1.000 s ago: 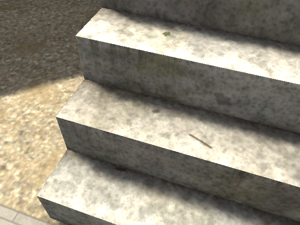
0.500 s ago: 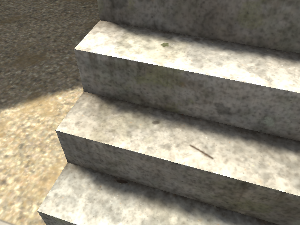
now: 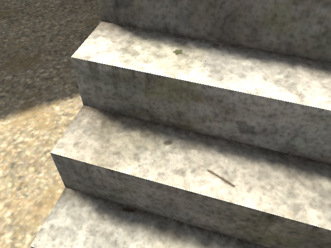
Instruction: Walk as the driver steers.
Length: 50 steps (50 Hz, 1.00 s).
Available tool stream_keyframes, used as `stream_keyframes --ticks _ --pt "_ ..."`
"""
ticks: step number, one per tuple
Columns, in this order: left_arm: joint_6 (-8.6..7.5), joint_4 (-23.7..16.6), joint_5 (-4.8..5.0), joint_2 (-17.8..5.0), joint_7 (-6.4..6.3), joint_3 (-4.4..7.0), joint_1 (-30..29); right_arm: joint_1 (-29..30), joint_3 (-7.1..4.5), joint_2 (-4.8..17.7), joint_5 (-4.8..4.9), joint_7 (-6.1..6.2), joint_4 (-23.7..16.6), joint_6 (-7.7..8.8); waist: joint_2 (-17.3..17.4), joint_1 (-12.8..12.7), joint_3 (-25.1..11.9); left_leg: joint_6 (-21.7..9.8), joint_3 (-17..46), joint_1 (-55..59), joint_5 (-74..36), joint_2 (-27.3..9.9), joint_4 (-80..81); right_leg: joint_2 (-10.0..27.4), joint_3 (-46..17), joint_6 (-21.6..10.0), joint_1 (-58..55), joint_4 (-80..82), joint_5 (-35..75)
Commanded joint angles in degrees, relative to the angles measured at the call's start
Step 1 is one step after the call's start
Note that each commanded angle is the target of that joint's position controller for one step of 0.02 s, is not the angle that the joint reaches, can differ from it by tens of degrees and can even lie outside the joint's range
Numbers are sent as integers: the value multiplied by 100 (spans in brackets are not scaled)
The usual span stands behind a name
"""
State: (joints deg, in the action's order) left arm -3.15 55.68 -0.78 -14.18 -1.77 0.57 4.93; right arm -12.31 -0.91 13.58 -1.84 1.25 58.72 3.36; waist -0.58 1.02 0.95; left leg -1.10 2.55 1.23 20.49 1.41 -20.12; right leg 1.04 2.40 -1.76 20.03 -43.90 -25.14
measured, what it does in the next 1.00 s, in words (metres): steps on the spot: right foot, then left foot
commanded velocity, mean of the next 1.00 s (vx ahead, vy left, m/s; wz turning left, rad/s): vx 0.41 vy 0.00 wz -0.14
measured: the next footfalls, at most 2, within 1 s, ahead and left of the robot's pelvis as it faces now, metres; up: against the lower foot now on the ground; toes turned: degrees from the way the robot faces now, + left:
right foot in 0.08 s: +0.09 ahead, -0.09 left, +0.00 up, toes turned -3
left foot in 0.40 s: +0.10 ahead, +0.10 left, +0.00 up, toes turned +5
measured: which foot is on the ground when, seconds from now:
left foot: down 0.00-0.08, up 0.10-0.38, down 0.40-0.92, up 0.94-1.00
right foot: up 0.00-0.06, down 0.08-1.00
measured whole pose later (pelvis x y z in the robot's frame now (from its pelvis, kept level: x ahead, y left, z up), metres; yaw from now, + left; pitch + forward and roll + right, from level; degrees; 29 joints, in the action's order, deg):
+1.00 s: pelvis +0.06 +0.01 -0.01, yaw -11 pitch +0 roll +1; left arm 0.2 46.2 -2.5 -12.8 -3.2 2.2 13.1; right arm -4.8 -1.5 15.8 -1.0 2.9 47.8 -2.5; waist 0.4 -1.5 3.7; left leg 1.4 -5.3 -21.4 29.2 0.3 -54.5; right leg -3.9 -4.2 -3.4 18.4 -36.9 -18.5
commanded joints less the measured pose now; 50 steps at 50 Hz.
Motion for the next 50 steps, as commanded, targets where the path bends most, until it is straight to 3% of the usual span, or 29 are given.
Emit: stream_keyframes --ticks 1,2,3,4,5,6,7,9,12,15,18,20,21,22,24,26,28,29,30,33,35,40,42,45,46,47,48,49,50 --pt "70 -94 23 -212 -80 22 697 489 -72 805 174 37 -285 50 1260 -654 -114 -843 196 -757 -7550 -1058 -545 -292 456 -157 -1197 933 1083" --pt "52 99 31 -233 -109 43 1269 645 -75 825 306 22 -349 66 965 -934 -347 -733 85 -976 -7120 -935 -1197 -335 490 -229 -1851 1671 1922" --pt "22 270 -25 -351 -117 84 1720 810 -63 788 354 -26 -443 106 559 -1090 -484 -590 103 -1372 -5759 -746 -1926 -228 289 -268 -2410 2100 2372" --pt "-19 353 -132 -704 -139 128 2045 874 37 442 337 -81 -620 125 -523 -1028 -647 -339 15 -2270 -2781 -338 -3163 866 -1045 -428 -3033 2576 3645" --pt "-38 289 -82 -1046 -79 146 1662 -43 135 25 207 -55 -425 -23 -1228 -389 -738 -197 -32 -1968 673 50 -4106 1974 -2333 -1095 -1975 3113 3711" --pt "5 152 20 -897 -3 176 1110 -408 86 193 -18 -20 -186 -147 -784 -112 -229 -170 68 -1917 968 -259 -4649 1984 -2333 -1418 -1044 3380 1239" --pt "69 15 40 -692 66 152 718 -400 28 380 -146 -65 -197 -151 -683 -5 370 -164 -56 -2215 965 -325 -4757 1674 -2077 -1317 -407 3779 -594" --pt "82 -46 -2 -387 65 75 596 -326 -41 431 -135 -162 -221 -141 -622 145 827 -126 -301 -2237 509 -389 -4305 1135 -1359 -928 161 4051 -513" --pt "-34 34 -11 -442 7 93 941 -293 54 -3 -52 -173 -231 -76 -346 91 380 -67 -596 -1795 175 -312 -2959 853 -717 -892 -169 3719 921" --pt "-52 -55 -27 -431 17 87 1085 -22 117 -91 28 -70 -424 -38 -400 -98 -93 -66 -692 -1576 340 -264 -1828 1104 -987 -1098 -696 3363 1467" --pt "7 -204 76 -366 25 68 968 -395 145 -113 53 13 -340 -15 -439 55 -167 -209 -887 -910 -669 -230 -548 1116 -1104 -956 -516 3116 1155" --pt "19 -252 93 -163 54 32 943 -723 132 16 -13 39 -257 42 -135 138 3 -221 -568 -514 -810 -425 31 709 -774 -742 -197 2287 1114" --pt "29 -358 150 139 74 -60 959 -671 78 377 -9 36 -316 65 674 68 78 -352 448 -753 -163 -1022 568 169 -264 -519 80 1758 562" --pt "38 -352 95 341 74 -167 1257 -397 42 531 69 26 -424 20 1612 -133 241 -634 1178 -1299 1003 -1484 1311 -51 44 -353 -125 1438 312" --pt "30 -221 -66 159 38 -163 1498 313 120 171 191 28 -676 -9 991 -451 529 -769 904 -2052 457 -1352 1450 16 -24 -339 -1002 1336 701" --pt "-18 -156 -140 110 22 -160 1540 394 130 176 198 74 -790 65 395 -494 301 -739 387 -1574 -1533 -1101 833 60 -61 -320 -1135 1750 1195" --pt "-92 -152 -47 34 -30 -165 1443 69 106 191 168 62 -757 160 -80 -237 -88 -599 0 -849 -3035 -863 239 302 -342 -259 -1181 2092 2135" --pt "-112 -219 68 -6 -50 -154 1236 -87 103 205 147 54 -710 193 -237 -86 -172 -463 -121 -581 -3391 -818 136 348 -478 -223 -1103 2120 2670" --pt "-105 -237 146 27 -73 -167 1166 -68 104 263 101 77 -699 193 -106 -42 -226 -364 -139 -413 -3889 -873 57 335 -495 -230 -1108 2052 2957" --pt "-40 -266 149 130 -101 -180 1121 84 136 259 70 118 -714 140 128 -39 -393 -167 -308 -213 -4212 -941 -37 366 -593 -204 -1176 2065 3145" --pt "7 -389 141 -1 -126 -120 945 230 78 446 72 159 -809 84 136 -4 -373 -137 -421 -152 -4261 -966 -197 294 -570 -184 -986 1794 3188" --pt "186 -738 116 -123 -169 28 798 400 -72 721 91 253 -996 -194 311 -30 -338 -373 -623 -390 -3377 -1242 -497 8 -454 -98 -286 930 2120" --pt "251 -881 15 -77 -152 78 827 473 -111 717 106 278 -1061 -281 462 -84 -317 -455 -678 -832 -2688 -1411 -422 -5 -448 -88 -347 665 1755" --pt "312 -1008 -101 -265 -138 204 1050 838 -133 673 67 286 -1272 -400 66 -262 -198 -343 -968 -1588 -1725 -1324 -962 82 -719 -252 -591 639 2199" --pt "311 -1067 -128 -520 -155 299 1179 962 -136 661 53 266 -1383 -456 -446 -346 -169 -140 -1259 -1910 -1218 -942 -1578 369 -1389 -438 -662 1039 2989" --pt "308 -1135 -180 -904 -171 416 1413 1130 -132 582 89 233 -1558 -522 -1242 -506 -283 180 -1365 -2399 32 -237 -2822 1027 -2842 -978 -853 1827 3983" --pt "297 -1215 -259 -1042 -158 458 1450 1259 -86 437 156 186 -1683 -570 -1511 -615 -359 375 -772 -2859 1638 218 -4270 1598 -3843 -1669 -922 2458 4863" --pt "284 -1261 -232 -1038 -152 458 1261 1114 -56 353 72 94 -1718 -561 -734 -389 -347 450 -124 -2994 1477 65 -4824 1614 -3563 -1945 -812 2339 4834" --pt "326 -1290 -184 -983 -192 463 969 953 -51 317 59 78 -1676 -519 -478 -204 -281 441 -26 -3008 1214 -42 -4865 1434 -3054 -1853 -693 2193 4804"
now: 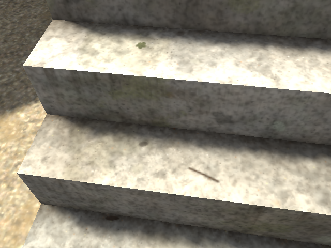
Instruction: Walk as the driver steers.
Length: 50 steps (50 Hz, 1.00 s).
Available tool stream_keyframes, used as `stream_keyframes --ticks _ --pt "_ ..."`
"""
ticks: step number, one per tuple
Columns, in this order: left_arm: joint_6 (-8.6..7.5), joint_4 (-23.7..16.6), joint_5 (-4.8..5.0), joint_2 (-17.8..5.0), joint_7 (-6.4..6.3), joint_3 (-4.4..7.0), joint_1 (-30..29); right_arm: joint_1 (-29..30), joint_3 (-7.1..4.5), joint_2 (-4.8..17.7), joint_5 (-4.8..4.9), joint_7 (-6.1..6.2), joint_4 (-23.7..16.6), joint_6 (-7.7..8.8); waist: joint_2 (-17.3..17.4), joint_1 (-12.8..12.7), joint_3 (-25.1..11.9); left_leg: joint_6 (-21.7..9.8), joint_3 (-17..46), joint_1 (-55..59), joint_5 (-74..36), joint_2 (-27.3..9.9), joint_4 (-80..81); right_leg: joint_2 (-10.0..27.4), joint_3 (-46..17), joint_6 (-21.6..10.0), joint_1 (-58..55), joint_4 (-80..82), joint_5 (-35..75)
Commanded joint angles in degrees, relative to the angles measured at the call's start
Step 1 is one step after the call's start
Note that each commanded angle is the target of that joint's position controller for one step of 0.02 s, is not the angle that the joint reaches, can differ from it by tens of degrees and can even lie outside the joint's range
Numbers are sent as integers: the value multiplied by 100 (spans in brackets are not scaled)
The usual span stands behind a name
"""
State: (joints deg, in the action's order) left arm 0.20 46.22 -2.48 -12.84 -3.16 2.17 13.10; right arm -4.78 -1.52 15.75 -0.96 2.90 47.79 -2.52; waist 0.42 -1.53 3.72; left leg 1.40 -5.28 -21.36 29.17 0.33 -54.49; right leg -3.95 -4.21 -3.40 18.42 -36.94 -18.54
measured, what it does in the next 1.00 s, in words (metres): walks backwards, turning right: left foot, then right foot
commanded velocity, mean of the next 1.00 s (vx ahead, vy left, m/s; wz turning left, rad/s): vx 0.10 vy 0.00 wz -0.40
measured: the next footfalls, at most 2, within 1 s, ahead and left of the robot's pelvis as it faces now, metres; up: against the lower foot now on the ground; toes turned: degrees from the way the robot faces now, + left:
left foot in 0.28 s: +0.00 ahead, +0.11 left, +0.00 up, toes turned -12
right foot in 0.74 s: -0.16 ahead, -0.08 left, +0.00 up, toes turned -23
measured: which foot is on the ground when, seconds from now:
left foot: up 0.00-0.26, down 0.28-0.74, up 0.76-1.00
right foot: down 0.00-0.28, up 0.30-0.72, down 0.74-1.00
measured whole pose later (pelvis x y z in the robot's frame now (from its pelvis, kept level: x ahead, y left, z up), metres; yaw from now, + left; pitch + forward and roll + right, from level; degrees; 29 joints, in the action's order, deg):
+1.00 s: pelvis -0.12 +0.02 +0.02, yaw -24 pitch +1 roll +0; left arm -1.9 40.6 -2.0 -10.7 -0.1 1.3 15.4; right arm -17.4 -3.0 13.8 -2.6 -1.4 42.4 -0.2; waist 2.4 1.0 -1.1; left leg 0.2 -2.4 -20.2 18.1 -1.1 -37.6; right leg -1.7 -0.3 -1.8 6.5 -18.2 -12.9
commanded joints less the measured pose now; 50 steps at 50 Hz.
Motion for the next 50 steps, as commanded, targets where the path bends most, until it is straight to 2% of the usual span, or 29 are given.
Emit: stream_keyframes --ticks 1,3,5,7,10,11,12,13,14,15,16,17,18,19,20,23,25,27,31,35,36,37,38,39,40,41,43,47,50 --pt "67 -382 10 -1033 -72 296 -19 156 -15 198 -70 -76 -649 127 -415 185 -462 188 720 -850 215 24 -1192 1668 -2077 -1433 -648 1422 4202" --pt "146 -446 20 -915 -49 293 -97 90 -31 263 -141 -85 -717 127 -527 172 -714 167 471 -783 174 179 -757 1338 -1722 -1137 -1164 1271 4938" --pt "193 -457 56 -935 -9 342 85 62 -10 235 -63 -89 -837 131 -564 58 -1060 125 422 -632 156 238 -252 1311 -1671 -947 -1625 1114 5360" --pt "235 -495 25 -948 -15 395 131 18 1 193 41 -40 -962 137 -720 11 -1147 46 421 -261 -34 310 362 1272 -1790 -753 -1550 1174 5028" --pt "309 -687 16 -931 42 460 -119 -206 -36 230 65 4 -1090 127 -1068 61 -1029 -38 422 366 -226 465 1433 1127 -2135 -542 -1052 1371 3805" --pt "267 -1054 367 -955 -96 475 -531 -393 -73 309 301 17 -948 159 -822 193 -1213 128 768 589 -707 382 2079 1296 -2750 -582 -1061 1627 2931" --pt "261 -1134 432 -980 -165 480 -712 -654 -107 369 308 13 -891 183 -837 358 -1147 104 767 1032 -1255 231 2828 1223 -2772 -465 -838 1595 2316" --pt "250 -1152 476 -953 -179 501 -657 -993 -186 461 257 0 -744 194 -656 457 -1113 55 806 1721 -1762 72 3483 918 -2518 -269 -286 1308 1511" --pt "250 -1162 425 -674 -127 480 -445 -1068 -257 656 146 -3 -686 186 528 311 -1038 -250 1560 2518 -2163 -747 3717 194 -1597 48 922 -140 -629" --pt "206 -1211 369 -598 -140 517 -197 -712 -286 1003 -255 -31 -952 213 1656 220 -897 -1361 3168 1805 -3358 -2435 4068 -903 -405 503 2069 -2895 -2232" --pt "168 -1270 301 -951 -97 598 11 -207 -225 663 -492 -64 -1260 324 1573 5 -838 -2049 3584 858 -2975 -3006 4516 -317 -457 799 2156 -4985 -2404" --pt "246 -1099 313 -1072 -84 642 359 436 -133 272 -357 -54 -1392 369 1032 -343 -397 -1783 2811 464 -2370 -2490 4309 -113 -445 847 2235 -6202 -1995" --pt "286 -887 242 -1152 -86 650 653 726 -109 206 -186 -41 -1518 408 245 -485 -167 -1288 1820 62 -1980 -1759 4019 -53 -470 787 2088 -6067 -1174" --pt "266 -852 185 -1124 -121 642 523 809 -116 302 -85 14 -1596 429 -143 -427 -101 -1068 1298 -20 -2124 -1295 3807 -78 -358 857 1954 -5853 -545" --pt "216 -986 122 -1004 -112 588 253 560 -122 458 -53 106 -1588 440 -250 -239 -153 -1130 988 -26 -2403 -1152 3765 -82 -239 945 1830 -5629 -54" --pt "134 -1543 255 -714 -86 431 -669 -284 -112 461 -116 252 -1508 342 297 251 -334 -1518 810 1079 -2710 -1171 3750 125 80 1235 2308 -3986 433" --pt "123 -1749 246 -610 -46 353 -820 -718 -223 623 -123 249 -1432 282 617 441 -597 -1726 1113 1814 -2627 -1524 3900 319 42 1311 2401 -3183 -24" --pt "109 -1820 186 -577 66 292 -757 -679 -317 771 -81 196 -1475 281 670 425 -784 -1807 1285 1871 -2255 -1735 4002 516 69 1211 1999 -2561 -460" --pt "109 -1694 180 -576 181 223 -502 -414 -402 894 34 33 -1513 322 798 360 -740 -1724 1076 1160 -1636 -1671 4149 517 520 768 749 -1119 -945" --pt "105 -1388 207 -609 244 216 -76 -450 -384 798 93 -32 -1348 362 741 200 -893 -1410 977 950 -1517 -1583 3871 348 732 158 -450 1010 -47" --pt "140 -1263 -78 -359 401 108 303 -1099 -307 475 -183 -169 -1059 287 631 177 -1158 -913 511 734 -1374 -1207 3655 70 868 48 -1475 1945 99" --pt "66 -1186 -126 -362 472 71 339 -1032 -228 174 -224 -254 -1055 281 180 111 -1101 -453 127 -8 -1066 -845 3245 670 187 -13 -2165 2207 375" --pt "7 -1367 -150 -741 483 84 354 -745 -78 -305 -233 -344 -1424 285 -871 -33 -1075 39 -226 -1241 36 -429 2365 2282 -1859 -348 -2532 2584 -578" --pt "-1 -1312 -132 -1135 368 234 105 -467 -163 27 -233 -370 -1467 231 -899 -127 -340 77 311 -1099 -162 -289 1934 2557 -2063 -853 -991 2961 -977" --pt "-16 -1265 -107 -983 318 217 -183 -406 -252 279 -206 -443 -1490 196 -820 81 -69 60 460 -920 -624 -318 1458 2132 -1633 -775 -794 3037 -1228" --pt "-58 -1210 -54 -876 298 154 -375 -573 -284 324 -208 -495 -1377 190 -1036 264 -8 42 419 -852 -958 -194 1145 1840 -1263 -609 -619 3080 -960" --pt "-164 -1168 9 -718 260 122 -366 -1006 -360 492 -240 -504 -1088 236 -1117 343 -224 28 285 -702 -1202 -132 659 1465 -720 -476 -847 2973 -247" --pt "-298 -991 72 -600 312 131 -40 -691 -234 160 -169 -483 -1124 345 -927 141 -215 -87 243 -664 -1145 -152 1206 1461 -602 -633 -1167 2796 154" --pt "-360 -889 47 -351 247 51 -96 -664 -119 -113 -127 -332 -1064 402 -850 146 -294 -209 276 164 -998 -63 2500 1464 -462 -668 -1167 2206 1786"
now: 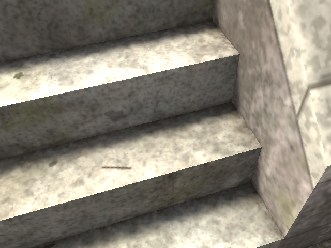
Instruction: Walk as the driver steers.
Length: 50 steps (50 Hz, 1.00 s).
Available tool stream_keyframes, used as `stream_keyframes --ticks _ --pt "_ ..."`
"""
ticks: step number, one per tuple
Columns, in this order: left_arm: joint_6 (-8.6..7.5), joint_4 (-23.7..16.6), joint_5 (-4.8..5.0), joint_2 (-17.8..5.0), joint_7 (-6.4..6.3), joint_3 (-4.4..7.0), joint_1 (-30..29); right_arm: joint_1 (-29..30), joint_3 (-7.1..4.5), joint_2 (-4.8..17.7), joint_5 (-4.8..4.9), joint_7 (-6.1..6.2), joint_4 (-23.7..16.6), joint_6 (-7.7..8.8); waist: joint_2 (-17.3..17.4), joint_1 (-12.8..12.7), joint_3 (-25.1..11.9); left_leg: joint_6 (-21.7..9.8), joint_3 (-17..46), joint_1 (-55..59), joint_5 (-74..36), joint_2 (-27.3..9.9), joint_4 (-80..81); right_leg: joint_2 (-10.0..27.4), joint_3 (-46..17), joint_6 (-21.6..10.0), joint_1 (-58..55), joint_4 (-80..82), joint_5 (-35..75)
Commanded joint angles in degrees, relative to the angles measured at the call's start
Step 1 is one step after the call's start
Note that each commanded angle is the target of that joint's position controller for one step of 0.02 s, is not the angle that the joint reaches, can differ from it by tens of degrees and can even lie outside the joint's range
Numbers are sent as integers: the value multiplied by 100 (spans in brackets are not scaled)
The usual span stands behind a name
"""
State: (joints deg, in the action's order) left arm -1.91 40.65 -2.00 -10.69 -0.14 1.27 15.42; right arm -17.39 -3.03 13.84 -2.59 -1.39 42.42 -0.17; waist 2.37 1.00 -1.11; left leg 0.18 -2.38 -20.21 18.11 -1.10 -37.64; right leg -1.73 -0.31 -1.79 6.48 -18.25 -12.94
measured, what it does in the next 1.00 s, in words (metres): steps on the spot: left foot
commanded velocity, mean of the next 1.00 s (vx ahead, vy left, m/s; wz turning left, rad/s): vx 0.15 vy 0.00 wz -0.02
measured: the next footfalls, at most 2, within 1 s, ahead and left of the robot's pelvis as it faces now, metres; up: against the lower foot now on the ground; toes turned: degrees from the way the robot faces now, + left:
left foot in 0.06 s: +0.07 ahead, +0.11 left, +0.00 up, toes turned +1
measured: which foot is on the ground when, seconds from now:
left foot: up 0.00-0.04, down 0.06-1.00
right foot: down 0.00-1.00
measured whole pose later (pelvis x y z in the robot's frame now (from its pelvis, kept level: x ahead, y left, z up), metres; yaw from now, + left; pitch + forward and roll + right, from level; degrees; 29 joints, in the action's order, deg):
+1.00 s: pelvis +0.03 +0.02 -0.01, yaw +1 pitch -1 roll +0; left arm -3.3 60.0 -0.3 -11.0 -1.9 0.8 12.8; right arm -10.2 -2.0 11.9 0.2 1.3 58.9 3.0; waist -0.4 0.1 -0.2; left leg -3.3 -1.9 -10.6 13.1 2.9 -24.3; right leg 0.9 -0.7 0.2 4.1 -23.3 -18.5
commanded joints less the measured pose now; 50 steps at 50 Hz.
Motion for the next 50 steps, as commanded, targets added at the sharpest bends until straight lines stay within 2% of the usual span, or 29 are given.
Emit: stream_keyframes --ticks 1,2,3,4,5,6,8,9,11,14,20,21,22,24,26,32,33,34,35,38,44,47,48,49,50 --pt "-155 -296 62 -584 -91 136 -399 397 61 11 37 165 -435 197 -907 40 23 -131 -72 593 -308 155 1535 1171 -746 -723 61 -20 1685" --pt "-179 -265 128 -584 -124 128 -387 223 71 65 -19 226 -343 253 -692 121 -199 -147 136 1371 -1198 20 1976 1057 -698 -507 342 -261 1781" --pt "-213 -283 119 -467 -137 71 -399 24 50 266 -64 286 -286 318 -554 151 -413 -169 658 2061 -1830 -466 1985 936 -699 -267 736 -361 1417" --pt "-202 -254 118 -311 -111 46 -1 224 -21 684 21 302 -277 365 20 -234 -244 -362 1036 1950 -2547 -785 1660 481 -475 -36 912 -106 352" --pt "-143 -77 50 -349 -130 19 -4 326 5 494 140 271 -207 365 70 -138 -124 -499 1007 1517 -2351 -749 1673 425 -410 55 525 62 121" --pt "-104 -23 17 -484 -139 45 -140 398 66 307 139 254 -180 366 71 -87 123 -426 894 1295 -2300 -616 1675 442 -405 75 403 2 288" --pt "-70 104 55 -676 -140 109 -168 397 89 255 137 289 -107 389 182 -59 90 -345 781 1361 -2517 -469 1691 491 -424 73 260 -139 676" --pt "-69 160 71 -689 -140 116 -141 365 85 274 147 311 -48 397 208 -75 30 -346 761 1447 -2711 -457 1665 517 -426 82 226 -140 818" --pt "-70 298 100 -621 -158 91 -143 369 74 300 150 323 52 401 50 -83 -103 -389 760 1642 -3045 -483 1580 533 -404 115 186 -132 957" --pt "-36 516 107 -561 -182 66 -174 476 64 303 162 342 180 388 -85 -85 -113 -416 753 1672 -3185 -511 1549 547 -384 159 122 -125 1031" --pt "12 913 119 -614 -213 72 -240 594 48 327 183 359 538 357 -185 -111 -95 -420 759 1631 -3125 -508 1623 604 -370 183 -37 -92 1113" --pt "52 907 129 -953 -243 189 -370 911 -93 714 273 286 426 385 -16 -92 -4 -521 696 1595 -3062 -272 1585 468 -352 213 210 -238 984" --pt "77 936 98 -939 -272 189 -375 946 -70 583 250 250 463 402 -89 -110 -178 -571 709 1638 -3010 -320 1577 498 -345 226 191 -245 906" --pt "126 1029 94 -792 -304 164 -342 913 -40 401 230 214 578 404 -221 -109 -209 -603 717 1608 -2893 -341 1595 508 -356 245 206 -245 830" --pt "140 1102 97 -757 -324 161 -355 908 -47 409 211 206 673 389 -272 -97 -167 -603 715 1529 -2714 -350 1611 505 -352 234 232 -255 762" --pt "132 1302 101 -853 -326 178 -418 1023 -34 491 198 243 856 324 -255 -104 -18 -558 706 1288 -1993 -296 1754 518 -339 215 317 -175 501" --pt "85 1438 70 -499 -262 44 -258 615 98 194 134 329 1135 291 -462 -73 -215 -461 875 1477 -1731 -557 2018 631 -398 174 75 112 357" --pt "60 1479 71 -459 -235 22 -343 693 101 262 141 367 1185 265 -380 -83 42 -385 874 1368 -1208 -463 2160 606 -416 168 76 243 213" --pt "39 1493 61 -564 -224 33 -472 832 88 365 143 382 1189 246 -293 -69 186 -340 889 1286 -789 -398 2269 591 -407 147 111 272 144" --pt "-20 1575 64 -709 -209 41 -499 987 62 509 185 363 1242 251 -65 -106 246 -344 948 1208 -279 -339 2470 531 -316 93 131 222 0" --pt "-142 1685 56 -592 -180 11 -424 995 27 428 204 310 1348 290 -100 -120 387 -553 943 1108 412 -257 2300 409 -193 -56 414 17 -614" --pt "-188 1696 60 -542 -166 8 -407 1026 21 358 196 287 1349 342 -269 -114 453 -584 828 1039 149 -179 2059 457 -288 -135 397 46 -478" --pt "-208 1696 69 -566 -165 20 -407 1025 23 334 191 282 1355 368 -359 -109 440 -581 747 1046 -35 -127 1920 494 -348 -169 348 76 -374" --pt "-222 1732 301 -930 -219 160 -322 1144 -86 642 369 285 1284 434 -263 -123 445 -629 593 969 153 98 1750 356 -210 -177 451 -125 -489" --pt "-242 1725 309 -889 -237 159 -260 1131 -76 573 389 271 1283 489 -279 -138 395 -672 620 923 199 72 1661 379 -248 -219 463 -193 -483"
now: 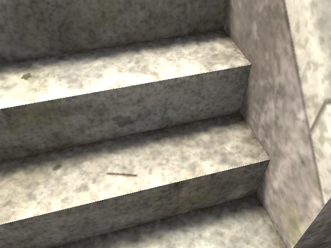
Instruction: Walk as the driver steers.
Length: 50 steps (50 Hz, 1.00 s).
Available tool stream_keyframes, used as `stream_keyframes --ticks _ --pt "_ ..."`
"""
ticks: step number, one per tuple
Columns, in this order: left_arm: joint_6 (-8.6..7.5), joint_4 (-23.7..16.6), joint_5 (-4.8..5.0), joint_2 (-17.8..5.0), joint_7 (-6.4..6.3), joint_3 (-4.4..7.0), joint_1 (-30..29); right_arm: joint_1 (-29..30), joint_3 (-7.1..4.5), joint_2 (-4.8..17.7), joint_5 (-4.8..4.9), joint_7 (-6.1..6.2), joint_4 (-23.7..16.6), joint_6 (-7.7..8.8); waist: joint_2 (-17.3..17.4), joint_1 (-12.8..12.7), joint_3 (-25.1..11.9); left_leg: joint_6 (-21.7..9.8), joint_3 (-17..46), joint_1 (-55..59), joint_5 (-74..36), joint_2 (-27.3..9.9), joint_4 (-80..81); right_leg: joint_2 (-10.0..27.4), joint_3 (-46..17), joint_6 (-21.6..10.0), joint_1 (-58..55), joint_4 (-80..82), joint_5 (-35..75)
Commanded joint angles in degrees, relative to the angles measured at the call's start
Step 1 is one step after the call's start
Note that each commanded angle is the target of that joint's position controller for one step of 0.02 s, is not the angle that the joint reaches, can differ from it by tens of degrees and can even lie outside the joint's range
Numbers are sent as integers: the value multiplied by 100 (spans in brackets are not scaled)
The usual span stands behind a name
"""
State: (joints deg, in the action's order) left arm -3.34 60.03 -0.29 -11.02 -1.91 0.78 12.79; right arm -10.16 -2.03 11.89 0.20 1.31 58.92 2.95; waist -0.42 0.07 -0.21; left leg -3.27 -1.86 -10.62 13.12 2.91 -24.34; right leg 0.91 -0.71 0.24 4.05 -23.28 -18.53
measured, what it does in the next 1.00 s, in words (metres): walks ahead, turning left: right foot, then left foot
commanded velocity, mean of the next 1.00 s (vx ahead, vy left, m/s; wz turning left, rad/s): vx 0.47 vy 0.00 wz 0.22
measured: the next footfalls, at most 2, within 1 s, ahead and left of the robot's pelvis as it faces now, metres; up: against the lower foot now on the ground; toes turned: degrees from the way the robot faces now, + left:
right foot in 0.44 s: +0.17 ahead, -0.17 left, +0.00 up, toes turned -3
left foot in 0.92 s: +0.13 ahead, +0.07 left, +0.00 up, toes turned +18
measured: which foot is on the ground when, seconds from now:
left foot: down 0.00-0.44, up 0.46-0.90, down 0.92-1.00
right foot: down 0.00-0.20, up 0.22-0.42, down 0.44-0.94, up 0.96-1.00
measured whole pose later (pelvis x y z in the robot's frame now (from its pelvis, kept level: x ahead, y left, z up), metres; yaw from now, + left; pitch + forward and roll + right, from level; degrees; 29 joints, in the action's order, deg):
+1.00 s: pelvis +0.14 -0.02 -0.02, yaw +16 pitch +2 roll +1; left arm -3.6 53.8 -1.7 -11.6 -2.0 2.4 14.4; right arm -16.2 -2.7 8.4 -1.9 1.4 50.5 2.5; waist -4.4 1.9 -3.8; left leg -3.7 -4.8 -17.1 22.5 3.2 -36.1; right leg 9.1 5.6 -0.4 29.8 -71.2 -24.4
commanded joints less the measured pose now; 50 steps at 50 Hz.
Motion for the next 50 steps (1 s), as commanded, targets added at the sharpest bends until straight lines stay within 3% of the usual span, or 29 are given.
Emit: stream_keyframes --ticks 1,6,8,9,10,11,12,13,15,16,18,20,21,22,23,24,25,26,29,36,39,40,41,44,46,47,48,49,50 --pt "-111 -207 103 -754 -65 201 63 345 -162 673 109 -12 -344 219 -13 -49 303 -374 589 -87 630 -339 259 134 -238 -449 699 244 194" --pt "-171 -261 79 -731 4 263 231 90 -168 611 25 -103 -330 342 -169 -2 -226 -451 325 229 -1611 -234 -637 119 -181 -482 485 -546 2541" --pt "-183 -381 51 -734 37 262 32 -393 -227 731 17 -121 -241 322 6 228 -496 -618 536 909 -1974 -342 -644 -12 12 -367 975 -1259 3285" --pt "-230 -504 36 -670 59 232 -261 -862 -295 910 4 -94 -149 281 278 482 -547 -891 1077 1530 -2006 -666 -272 -150 142 -246 1707 -1963 3152" --pt "-275 -586 82 -662 75 218 -565 -1556 -377 1182 -47 -47 13 230 777 830 -533 -1507 2156 2100 -2266 -1519 454 -345 325 -89 2625 -3300 1547" --pt "-233 -625 148 -625 73 220 -664 -1563 -410 1349 -91 -11 103 237 1119 767 -175 -2081 3209 1934 -2346 -2582 1065 -212 85 -33 3481 -4779 -1760" --pt "-153 -679 277 -720 75 260 -569 -1034 -352 1260 -53 22 29 288 545 340 328 -1901 3030 1301 -1362 -2818 1225 391 -522 -155 3857 -5128 -1705" --pt "-122 -740 285 -737 71 270 -576 -459 -279 1004 1 30 -164 315 322 79 494 -1479 2533 788 -738 -2560 1393 676 -606 -218 3747 -4727 -1351" --pt "-141 -701 42 -603 26 265 -615 142 -236 902 69 45 -408 268 145 -52 515 -856 1448 24 -775 -1763 1592 608 -98 -78 2881 -3168 -643" --pt "-87 -802 -365 -244 190 141 -734 82 -152 822 -229 43 -335 282 63 -144 620 -674 646 -738 -1286 -1206 1486 293 273 -113 1744 -2050 50" --pt "-18 -707 -235 -166 181 160 -418 23 -188 1012 -223 26 -311 303 719 -233 68 -707 494 -323 -2776 -1163 993 -94 580 -71 1076 -1291 375" --pt "-31 -454 -127 -257 54 182 234 148 -149 928 -46 -14 -375 314 682 -536 -468 -528 339 -230 -3298 -1103 235 -237 717 -171 204 -389 1406" --pt "-46 -313 -161 -356 -12 217 610 55 -96 749 -14 -44 -345 282 579 -646 -622 -427 175 -369 -2850 -858 -519 -344 889 -155 -208 -245 1126" --pt "-115 -221 -263 -542 -16 237 917 102 2 484 -54 -68 -438 241 28 -715 -548 -261 148 -1065 -1634 -623 -1535 121 302 -178 -628 174 1014" --pt "-161 -105 -315 -1279 -54 369 1587 -15 148 -84 -77 -56 -602 166 -1494 -751 -537 -38 -141 -2238 1356 52 -3139 1734 -1928 -428 -828 1287 386" --pt "-88 -71 -251 -1690 -30 484 1462 -946 91 104 -157 -25 -379 -26 -1704 -350 -619 -79 497 -2146 2050 -108 -4465 2254 -2982 -1123 -6 1692 -1801" --pt "-26 -292 -163 -1347 33 449 744 -819 0 443 -251 -68 -363 -93 -1149 -89 -52 -114 530 -2552 1689 -368 -5024 2045 -2834 -1146 552 1878 -3325" --pt "-22 -444 -80 -930 75 342 180 -506 -37 507 -282 -118 -442 -102 -772 21 431 -36 522 -2746 1196 -504 -5212 1804 -2250 -1052 1078 1925 -2864" --pt "-152 -324 -136 -598 19 265 321 -646 -89 323 -340 -212 -330 -112 -223 147 113 85 344 -2552 141 -499 -5857 1402 -835 -980 1261 1630 -641" --pt "-363 -86 -164 -522 -136 236 967 29 -185 112 -361 -61 -795 -206 -277 -11 39 150 425 -3563 -368 -574 -6308 1855 -469 -1353 948 1245 -656" --pt "-394 -205 -247 -579 -216 226 747 95 -164 15 -352 -49 -972 -237 -367 71 12 120 319 -3150 -261 -701 -5125 1887 -114 -1207 1099 1178 -481" --pt "-379 -315 -287 -619 -204 236 347 -251 -102 -99 -286 10 -937 -259 -686 341 -175 -1 -83 -2269 -156 -679 -4925 1766 256 -1126 1607 1159 -304" --pt "-385 -471 -263 -682 -189 244 -25 -410 -75 -70 -229 13 -961 -265 -680 467 -162 -87 -231 -1339 57 -715 -3828 1602 724 -1003 2135 1169 -21" --pt "-300 -445 -232 -868 -175 334 494 -650 -109 -29 -211 95 -1080 -288 -823 249 -243 -154 -741 -606 972 -320 -1956 1737 725 -1123 1386 266 1413" --pt "-132 -574 -44 -679 -97 308 266 -1324 -153 -116 -197 90 -862 -82 -165 548 -197 -266 -1017 -137 -149 183 244 1310 1458 -860 1039 -2087 3301" --pt "-68 -781 -21 -660 -79 291 280 -1509 -186 43 -225 71 -783 24 307 542 -197 -296 -337 549 -563 46 525 1190 1353 -647 2004 -3592 1903" --pt "-51 -1135 -67 14 -16 128 504 -1672 -335 832 -282 73 -791 47 1884 56 -127 -826 2327 1321 -3842 -1637 126 380 1376 -181 4117 -5412 -845" --pt "-83 -1157 -167 97 58 86 512 -2031 -427 1267 -200 27 -862 5 1918 354 -703 -2022 4185 1241 -2845 -2617 1240 127 438 7 4551 -7093 -889" --pt "-88 -1432 -199 66 111 98 -352 -1890 -412 1145 -162 -43 -787 -41 1127 428 167 -2287 4034 1000 -1169 -2639 1509 250 403 53 5733 -8826 -665"
Keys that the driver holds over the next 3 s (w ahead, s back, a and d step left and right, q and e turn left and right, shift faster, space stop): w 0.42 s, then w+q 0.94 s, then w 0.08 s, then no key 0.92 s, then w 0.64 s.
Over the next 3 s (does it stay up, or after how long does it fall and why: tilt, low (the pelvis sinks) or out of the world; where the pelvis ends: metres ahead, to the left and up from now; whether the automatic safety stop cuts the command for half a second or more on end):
stays up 0.43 0.14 0.22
